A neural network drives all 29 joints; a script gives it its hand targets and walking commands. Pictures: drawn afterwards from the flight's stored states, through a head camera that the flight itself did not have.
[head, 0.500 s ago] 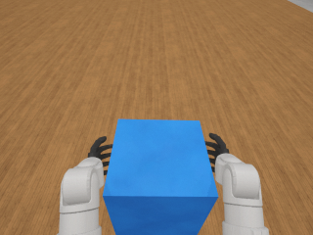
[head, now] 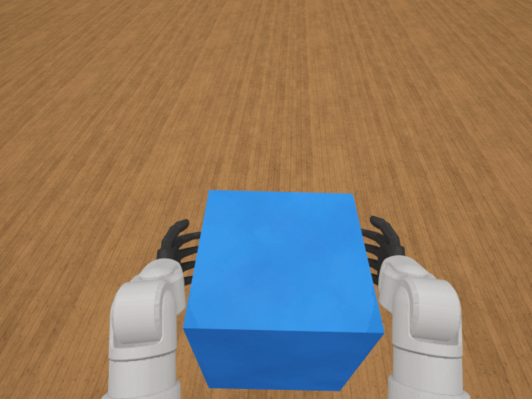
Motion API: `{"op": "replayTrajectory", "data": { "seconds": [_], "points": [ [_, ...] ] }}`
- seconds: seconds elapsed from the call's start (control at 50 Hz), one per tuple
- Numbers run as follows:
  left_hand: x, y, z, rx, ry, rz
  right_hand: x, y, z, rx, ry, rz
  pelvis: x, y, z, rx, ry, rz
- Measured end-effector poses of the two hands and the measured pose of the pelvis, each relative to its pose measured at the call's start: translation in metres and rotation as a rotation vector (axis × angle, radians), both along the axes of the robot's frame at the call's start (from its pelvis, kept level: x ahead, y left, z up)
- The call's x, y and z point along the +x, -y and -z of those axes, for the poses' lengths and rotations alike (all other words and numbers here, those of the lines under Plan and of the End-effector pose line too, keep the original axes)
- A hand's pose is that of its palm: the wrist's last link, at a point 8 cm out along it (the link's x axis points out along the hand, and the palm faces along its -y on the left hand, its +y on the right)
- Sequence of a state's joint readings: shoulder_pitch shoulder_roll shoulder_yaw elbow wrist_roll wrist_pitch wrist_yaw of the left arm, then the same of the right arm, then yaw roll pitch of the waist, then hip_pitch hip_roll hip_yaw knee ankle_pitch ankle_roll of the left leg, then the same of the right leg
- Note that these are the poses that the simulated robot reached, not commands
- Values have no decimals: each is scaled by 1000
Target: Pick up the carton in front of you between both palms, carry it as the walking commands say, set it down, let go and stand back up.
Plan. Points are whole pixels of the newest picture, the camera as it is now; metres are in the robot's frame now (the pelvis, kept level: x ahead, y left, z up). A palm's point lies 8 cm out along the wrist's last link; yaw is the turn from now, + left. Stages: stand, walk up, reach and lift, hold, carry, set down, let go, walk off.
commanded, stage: carry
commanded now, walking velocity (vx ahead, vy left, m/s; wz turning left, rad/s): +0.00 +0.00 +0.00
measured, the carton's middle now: (277, 295) +0.27 +0.00 +0.02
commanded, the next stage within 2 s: none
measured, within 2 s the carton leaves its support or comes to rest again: neither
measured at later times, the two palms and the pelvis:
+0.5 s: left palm (190, 175) +0.46 +0.15 +0.09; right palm (358, 174) +0.45 -0.15 +0.09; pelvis +0.19 +0.01 +0.00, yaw -3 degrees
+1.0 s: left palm (202, 190) +0.45 +0.13 +0.06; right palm (368, 193) +0.44 -0.17 +0.06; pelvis +0.18 +0.00 +0.00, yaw -4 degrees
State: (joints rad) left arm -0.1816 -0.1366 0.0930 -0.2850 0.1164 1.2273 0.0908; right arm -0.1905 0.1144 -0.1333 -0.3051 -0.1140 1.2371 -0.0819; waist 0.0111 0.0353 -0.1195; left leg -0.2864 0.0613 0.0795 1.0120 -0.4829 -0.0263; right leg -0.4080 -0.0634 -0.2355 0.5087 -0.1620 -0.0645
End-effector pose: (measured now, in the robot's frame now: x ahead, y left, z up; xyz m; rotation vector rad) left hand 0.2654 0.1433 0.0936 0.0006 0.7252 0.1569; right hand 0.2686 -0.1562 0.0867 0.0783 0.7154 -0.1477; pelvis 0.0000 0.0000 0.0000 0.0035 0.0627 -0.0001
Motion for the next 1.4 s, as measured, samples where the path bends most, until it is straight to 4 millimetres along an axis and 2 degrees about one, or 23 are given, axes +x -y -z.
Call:
{"op": "replayTrajectory", "data": {
  "seconds": [0.1, 0.22, 0.28, 0.34, 0.44, 0.54, 0.7, 0.86, 1.0, 1.12, 1.4],
  "points": [
    [41, -2, -2, -10, -33, -37, 50, -2, -2, 14, -33, -16, 43, 7, -15, 17, -8, -2],
    [103, -6, -12, -28, 38, -20, 105, -6, -16, -6, 38, -1, 99, 0, -13, 0, 4, 10],
    [134, -10, -6, -49, 52, 0, 130, -10, -16, -33, 52, 13, 132, -7, -4, -11, 18, 20],
    [156, -12, 5, -70, 14, 2, 152, -12, -11, -59, 14, 12, 157, -10, -2, 14, 15, 35],
    [186, -10, 9, -59, -4, 19, 176, -10, -6, -48, -4, 33, 181, -13, -1, 13, -3, 50],
    [205, -4, 3, -48, 9, 38, 188, -4, -6, -35, 10, 55, 194, -13, -4, 9, -15, 57],
    [212, 6, -2, -30, 16, 54, 192, 6, -8, -22, 17, 67, 201, -7, -6, 11, -14, 64],
    [204, 8, 9, -26, 2, 55, 187, 8, 1, -38, 2, 52, 198, -3, -3, 13, -1, 70],
    [188, 12, 34, -9, -18, 76, 168, 12, 25, -56, -19, 46, 183, -1, 3, 13, 18, 74],
    [176, 14, 42, 3, 0, 98, 154, 14, 33, -72, -2, 44, 168, -2, 3, 8, 36, 75],
    [171, 15, 59, 30, 36, 121, 148, 15, 49, -107, 33, 21, 137, -1, 1, -2, 47, 77]
  ]
}}
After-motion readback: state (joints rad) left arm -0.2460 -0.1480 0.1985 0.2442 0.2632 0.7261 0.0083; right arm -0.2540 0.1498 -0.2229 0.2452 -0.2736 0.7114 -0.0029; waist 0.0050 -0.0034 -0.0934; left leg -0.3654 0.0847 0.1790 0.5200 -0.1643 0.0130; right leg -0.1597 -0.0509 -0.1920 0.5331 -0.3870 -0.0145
